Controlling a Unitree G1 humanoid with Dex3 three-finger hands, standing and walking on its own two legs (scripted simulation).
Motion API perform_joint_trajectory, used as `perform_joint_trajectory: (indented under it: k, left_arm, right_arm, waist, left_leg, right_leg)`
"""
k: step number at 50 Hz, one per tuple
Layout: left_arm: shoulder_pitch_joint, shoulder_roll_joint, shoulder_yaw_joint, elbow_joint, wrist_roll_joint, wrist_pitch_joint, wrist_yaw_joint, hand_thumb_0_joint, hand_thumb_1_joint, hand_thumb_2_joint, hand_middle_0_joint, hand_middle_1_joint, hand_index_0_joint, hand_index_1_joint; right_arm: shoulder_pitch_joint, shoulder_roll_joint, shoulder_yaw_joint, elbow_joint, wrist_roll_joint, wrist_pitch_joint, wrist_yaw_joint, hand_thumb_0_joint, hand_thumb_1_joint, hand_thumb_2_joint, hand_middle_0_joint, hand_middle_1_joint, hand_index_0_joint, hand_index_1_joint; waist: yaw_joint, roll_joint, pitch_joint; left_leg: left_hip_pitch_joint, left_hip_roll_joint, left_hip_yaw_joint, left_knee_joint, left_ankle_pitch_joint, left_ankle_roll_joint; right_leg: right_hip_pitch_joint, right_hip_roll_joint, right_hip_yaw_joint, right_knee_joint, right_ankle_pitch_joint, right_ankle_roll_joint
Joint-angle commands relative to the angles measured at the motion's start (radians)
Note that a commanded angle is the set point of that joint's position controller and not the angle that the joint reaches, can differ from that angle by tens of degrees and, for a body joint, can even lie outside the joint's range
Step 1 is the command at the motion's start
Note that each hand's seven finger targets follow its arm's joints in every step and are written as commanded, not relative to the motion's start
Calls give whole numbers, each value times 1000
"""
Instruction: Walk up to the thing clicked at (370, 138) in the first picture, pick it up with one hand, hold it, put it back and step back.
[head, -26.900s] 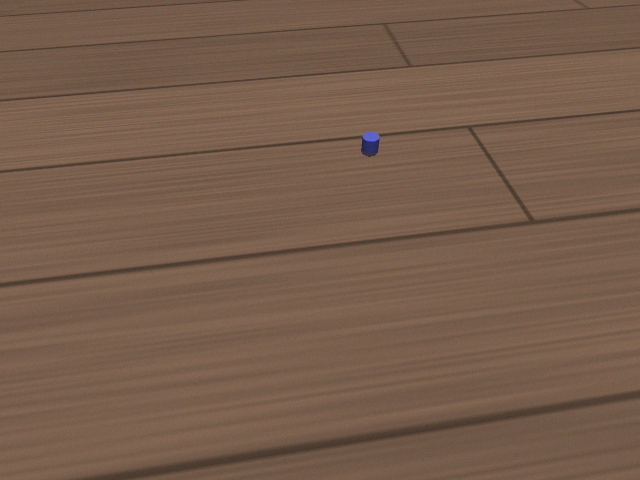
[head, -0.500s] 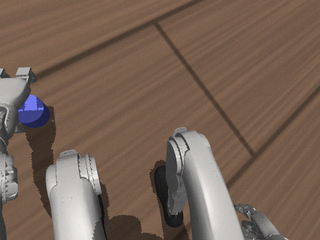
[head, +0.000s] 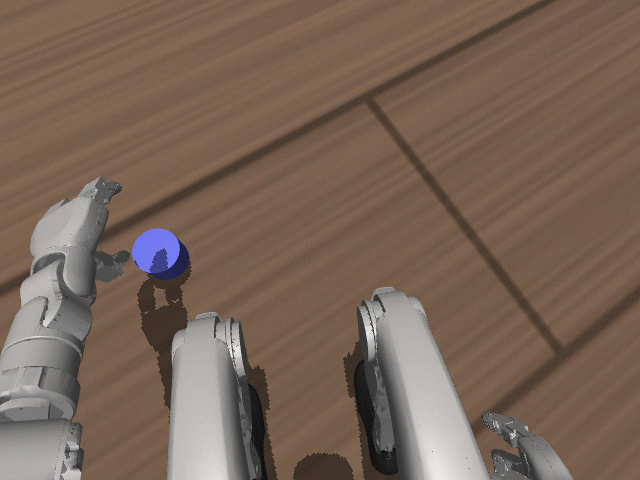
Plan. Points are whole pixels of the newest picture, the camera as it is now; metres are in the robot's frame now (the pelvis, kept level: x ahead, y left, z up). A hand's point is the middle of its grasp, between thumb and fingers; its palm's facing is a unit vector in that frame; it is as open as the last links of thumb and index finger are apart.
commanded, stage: home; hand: left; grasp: from above
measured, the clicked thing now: (162, 255) +0.46 +0.27 -0.38
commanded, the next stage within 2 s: none
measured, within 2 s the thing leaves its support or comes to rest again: neither
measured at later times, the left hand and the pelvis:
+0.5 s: hand (41, 392) +0.25 +0.21 +0.09, palm faces +0.00 -0.93 -0.36, open 7.4 cm; pelvis +0.01 -0.01 +0.18, yaw +5 degrees
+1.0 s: hand out of the picture +0.22 +0.20 +0.25, palm faces +0.17 -0.97 -0.20, open 7.4 cm; pelvis +0.08 +0.00 +0.30, yaw +6 degrees
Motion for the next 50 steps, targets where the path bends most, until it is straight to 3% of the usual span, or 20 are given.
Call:
perform_joint_trajectory:
  k: [1, 5, 6, 7, 9, 11, 14, 18, 20, 24, 28, 36, 41, 50]
  left_arm:
    - [-36, 205, 94, -443, -150, -6, -30, 0, 900, 900, -200, -300, -200, -300]
    - [47, 105, 69, -512, -214, 12, -9, 0, 900, 900, -200, -299, -200, -300]
    - [53, 110, 80, -541, -222, 24, -2, 0, 900, 900, -200, -299, -200, -299]
    - [98, 86, 66, -560, -236, 39, 0, 0, 900, 900, -200, -299, -200, -299]
    - [155, 47, 50, -623, -287, 73, 1, 0, 899, 899, -200, -298, -200, -298]
    - [205, -1, 22, -681, -363, 112, -4, 0, 897, 899, -200, -298, -200, -298]
    - [330, -40, -1, -701, -462, 172, -7, 0, 899, 900, -200, -298, -200, -299]
    - [411, -39, 17, -824, -581, 230, 4, 0, 900, 900, -200, -299, -200, -299]
    - [468, -64, 17, -839, -622, 254, 12, 0, 900, 900, -200, -300, -200, -300]
    - [596, -99, 45, -849, -676, 295, 29, 0, 900, 900, -200, -300, -200, -300]
    - [696, -161, 45, -909, -734, 343, 29, 0, 900, 900, -200, -300, -200, -300]
    - [946, -215, 51, -1047, -804, 409, 13, 0, 900, 900, -200, -301, -200, -301]
    - [1042, -229, 36, -1114, -795, 416, 0, 0, 900, 900, -200, -301, -200, -301]
    - [1058, -235, 15, -1122, -781, 420, -37, 0, 900, 900, -200, -301, -200, -301]
  right_arm:
    - [103, -190, -94, -117, 33, -14, -52, 0, -900, -900, 200, 300, 200, 300]
    - [36, -161, -87, -140, 46, -22, -81, 0, -900, -900, 200, 300, 200, 300]
    - [26, -164, -88, -144, 48, -25, -90, 0, -899, -900, 200, 300, 200, 300]
    - [12, -158, -87, -155, 52, -29, -96, 0, -899, -900, 200, 300, 200, 300]
    - [-13, -162, -89, -171, 59, -42, -112, 0, -899, -900, 200, 300, 200, 300]
    - [-40, -163, -82, -183, 65, -57, -131, 0, -899, -900, 200, 300, 200, 300]
    - [-72, -153, -67, -200, 72, -80, -162, 0, -899, -900, 200, 300, 200, 300]
    - [-84, -123, -48, -236, 80, -104, -194, 0, -900, -900, 200, 300, 200, 300]
    - [-80, -105, -36, -237, 82, -117, -207, 0, -900, -900, 200, 300, 200, 300]
    - [-47, -77, -18, -248, 85, -137, -240, 0, -900, -900, 200, 300, 200, 300]
    - [-13, -62, -2, -252, 87, -158, -275, 0, -901, -900, 200, 299, 200, 299]
    - [50, -42, 3, -290, 77, -197, -327, 0, -901, -899, 199, 299, 199, 299]
    - [62, -36, -2, -297, 67, -222, -342, 0, -901, -899, 199, 299, 200, 299]
    - [54, -56, -14, -302, 51, -257, -342, 0, -901, -899, 199, 299, 200, 299]
  waist:
    - [41, 37, -676]
    - [34, 100, -552]
    - [43, 121, -537]
    - [50, 142, -533]
    - [51, 151, -540]
    - [42, 127, -516]
    - [29, 79, -431]
    - [33, 69, -414]
    - [27, 59, -390]
    - [36, 22, -339]
    - [41, 32, -308]
    - [57, 3, -223]
    - [62, -4, -169]
    - [57, -20, -60]
  left_leg:
    - [516, -26, 24, -350, 263, 20]
    - [603, -17, 1, -479, 134, 9]
    - [640, -15, -7, -518, 100, 5]
    - [677, -11, -16, -563, 61, 3]
    - [754, -8, -34, -626, 32, -1]
    - [801, -8, -53, -680, -14, 1]
    - [845, -10, -62, -755, -61, 5]
    - [931, -21, -30, -828, -32, 8]
    - [972, -21, -23, -860, 20, 9]
    - [1050, -26, -10, -937, 118, 8]
    - [1175, -22, -7, -1031, 233, 1]
    - [1356, -34, 33, -1174, 430, 1]
    - [1432, -32, 35, -1229, 525, -1]
    - [1471, -30, 37, -1301, 489, -1]
  right_leg:
    - [513, 23, -29, -318, 276, -73]
    - [474, 15, -18, -396, 167, -77]
    - [473, 14, -19, -419, 141, -78]
    - [488, 16, -18, -433, 120, -75]
    - [521, 15, -21, -470, 114, -71]
    - [552, 14, -22, -519, 94, -63]
    - [610, 15, -18, -608, 56, -55]
    - [755, 15, 7, -735, 51, -56]
    - [816, 14, 10, -778, 84, -56]
    - [956, 13, 18, -891, 146, -60]
    - [1079, 13, 12, -974, 242, -59]
    - [1329, 21, -7, -1172, 413, -46]
    - [1391, 27, -20, -1224, 493, -46]
    - [1401, 27, -40, -1273, 441, -44]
